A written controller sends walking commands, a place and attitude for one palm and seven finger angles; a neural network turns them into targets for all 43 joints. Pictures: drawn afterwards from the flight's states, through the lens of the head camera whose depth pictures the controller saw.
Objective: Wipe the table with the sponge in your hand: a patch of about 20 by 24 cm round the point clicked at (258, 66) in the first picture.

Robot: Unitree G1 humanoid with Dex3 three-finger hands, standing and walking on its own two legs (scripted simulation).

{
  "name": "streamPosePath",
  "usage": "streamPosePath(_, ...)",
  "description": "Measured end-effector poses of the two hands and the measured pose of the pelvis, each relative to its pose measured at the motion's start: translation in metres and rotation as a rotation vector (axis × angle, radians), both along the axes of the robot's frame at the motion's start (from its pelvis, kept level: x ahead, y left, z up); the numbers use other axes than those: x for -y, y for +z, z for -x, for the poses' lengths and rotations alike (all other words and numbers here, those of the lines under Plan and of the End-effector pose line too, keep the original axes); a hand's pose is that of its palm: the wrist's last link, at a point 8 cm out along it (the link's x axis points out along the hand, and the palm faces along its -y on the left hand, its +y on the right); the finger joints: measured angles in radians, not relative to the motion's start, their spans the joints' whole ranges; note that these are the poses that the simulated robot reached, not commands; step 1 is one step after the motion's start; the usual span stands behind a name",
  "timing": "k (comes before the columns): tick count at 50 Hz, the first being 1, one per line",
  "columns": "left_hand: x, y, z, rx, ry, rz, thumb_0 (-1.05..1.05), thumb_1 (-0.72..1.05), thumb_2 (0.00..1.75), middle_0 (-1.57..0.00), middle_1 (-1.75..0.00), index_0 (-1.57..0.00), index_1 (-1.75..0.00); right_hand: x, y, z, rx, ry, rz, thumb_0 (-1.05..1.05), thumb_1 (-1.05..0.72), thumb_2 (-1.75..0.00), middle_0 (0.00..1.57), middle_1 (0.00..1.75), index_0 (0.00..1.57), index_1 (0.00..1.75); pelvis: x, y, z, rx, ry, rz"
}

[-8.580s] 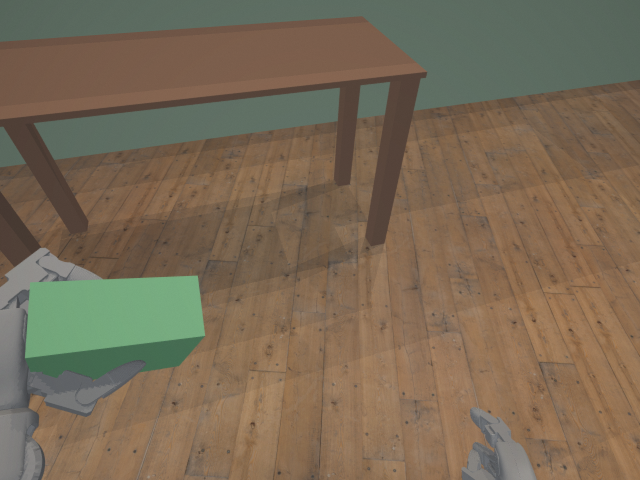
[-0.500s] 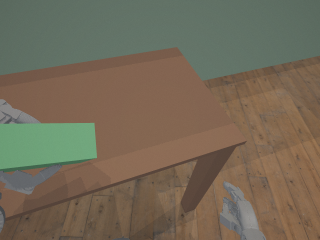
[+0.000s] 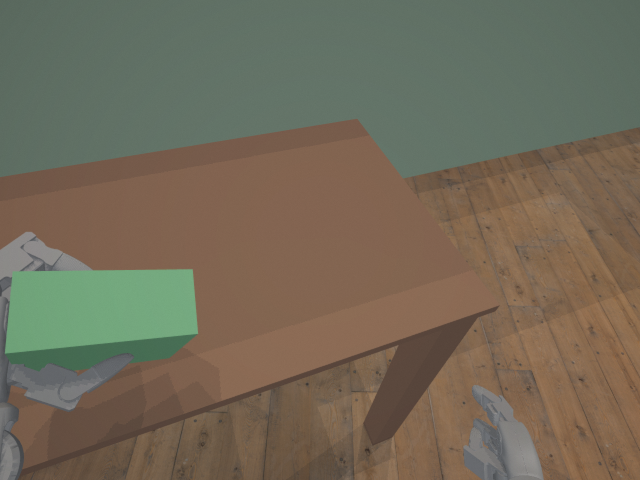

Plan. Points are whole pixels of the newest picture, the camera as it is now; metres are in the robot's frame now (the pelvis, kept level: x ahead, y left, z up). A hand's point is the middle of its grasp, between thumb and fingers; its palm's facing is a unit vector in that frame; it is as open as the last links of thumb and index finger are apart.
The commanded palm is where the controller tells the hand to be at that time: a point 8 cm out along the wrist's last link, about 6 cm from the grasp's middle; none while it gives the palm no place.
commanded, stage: come to a stop and stand still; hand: left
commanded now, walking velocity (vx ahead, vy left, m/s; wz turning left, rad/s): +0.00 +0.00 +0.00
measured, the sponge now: (133, 321) +0.23 +0.20 +0.14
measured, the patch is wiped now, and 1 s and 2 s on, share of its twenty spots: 0.00 0.00 0.00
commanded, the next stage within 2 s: look again from close up in 0.86 s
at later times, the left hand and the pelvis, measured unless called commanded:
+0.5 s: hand (11, 336) +0.20 +0.29 +0.15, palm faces +0.40 -0.83 -0.39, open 10.1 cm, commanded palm +0.14 +0.31 +0.17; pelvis -0.02 +0.03 +0.00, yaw +1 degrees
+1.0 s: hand (23, 328) +0.21 +0.28 +0.16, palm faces +0.38 -0.85 -0.37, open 10.1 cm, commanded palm +0.15 +0.31 +0.17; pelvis -0.01 +0.03 +0.00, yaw +1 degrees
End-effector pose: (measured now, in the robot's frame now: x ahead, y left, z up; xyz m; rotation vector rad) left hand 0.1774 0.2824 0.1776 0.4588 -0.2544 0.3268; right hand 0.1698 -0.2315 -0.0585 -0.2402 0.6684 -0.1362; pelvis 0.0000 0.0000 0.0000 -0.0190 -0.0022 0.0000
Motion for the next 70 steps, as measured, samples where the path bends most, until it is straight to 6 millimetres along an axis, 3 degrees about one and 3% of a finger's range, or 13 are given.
streamPosePath(4, -0.009, 0.002, 0.004, -0.007, 0.025, -0.054, -0.01, -0.49, 1.0, -0.74, -1.35, -0.74, -1.35, -0.003, -0.003, 0.004, -0.009, 0.025, 0.009, 0.01, -0.9, -0.9, 0.2, 0.3, 0.2, 0.3, -0.001, 0.0, 0.004, 0.001, 0.006, 0.005)
streamPosePath(6, -0.028, 0.015, -0.003, 0.06, 0.042, -0.127, -0.01, -0.49, 1.0, -0.74, -1.35, -0.74, -1.35, -0.008, -0.007, 0.009, -0.036, 0.07, 0.015, 0.01, -0.9, -0.9, 0.2, 0.3, 0.2, 0.3, 0.0, -0.001, 0.011, -0.004, 0.009, 0.006)
streamPosePath(9, -0.043, 0.013, -0.006, 0.09, 0.093, -0.061, -0.01, -0.49, 1.0, -0.74, -1.35, -0.74, -1.35, -0.014, -0.011, 0.016, -0.032, 0.081, -0.023, 0.01, -0.9, -0.9, 0.2, 0.3, 0.2, 0.3, -0.005, -0.002, 0.019, 0.005, -0.008, 0.002)
streamPosePath(16, -0.01, -0.013, 0.011, -0.001, -0.076, 0.004, -0.01, -0.49, 1.01, -0.74, -1.35, -0.74, -1.35, -0.026, -0.011, 0.035, -0.014, 0.034, -0.041, 0.01, -0.9, -0.9, 0.21, 0.3, 0.2, 0.3, -0.02, -0.003, 0.022, 0.009, -0.012, -0.002)
streamPosePath(22, -0.036, -0.016, 0.016, 0.009, -0.027, -0.031, -0.01, -0.49, 1.01, -0.74, -1.35, -0.74, -1.35, -0.036, -0.012, 0.041, -0.058, 0.049, -0.011, 0.01, -0.9, -0.9, 0.21, 0.3, 0.2, 0.3, -0.024, -0.003, 0.021, 0.005, 0.007, 0.001)
streamPosePath(26, -0.048, -0.009, 0.014, 0.067, 0.029, -0.02, -0.01, -0.49, 1.01, -0.74, -1.35, -0.74, -1.35, -0.043, -0.012, 0.034, -0.058, 0.081, -0.005, 0.01, -0.9, -0.9, 0.21, 0.3, 0.2, 0.3, -0.027, -0.003, 0.018, 0.004, 0.015, 0.004)
streamPosePath(39, -0.042, -0.012, 0.0, 0.04, -0.024, 0.002, -0.01, -0.49, 1.01, -0.74, -1.35, -0.74, -1.35, -0.056, 0.004, -0.007, 0.023, 0.1, -0.006, 0.01, -0.9, -0.9, 0.21, 0.3, 0.2, 0.3, -0.034, -0.002, 0.007, -0.004, 0.009, 0.007)
streamPosePath(46, -0.041, -0.005, 0.004, 0.044, -0.011, -0.004, -0.01, -0.49, 1.01, -0.74, -1.35, -0.74, -1.35, -0.054, 0.004, -0.01, 0.017, 0.1, -0.006, 0.01, -0.9, -0.9, 0.21, 0.3, 0.2, 0.3, -0.033, -0.001, 0.006, -0.003, 0.011, 0.009)
streamPosePath(70, -0.029, -0.008, 0.005, -0.003, -0.004, 0.007, -0.01, -0.49, 1.01, -0.74, -1.35, -0.74, -1.35, -0.031, -0.006, 0.013, -0.041, 0.033, -0.007, 0.01, -0.9, -0.9, 0.21, 0.3, 0.2, 0.3, -0.024, 0.0, 0.006, 0.001, 0.008, 0.007)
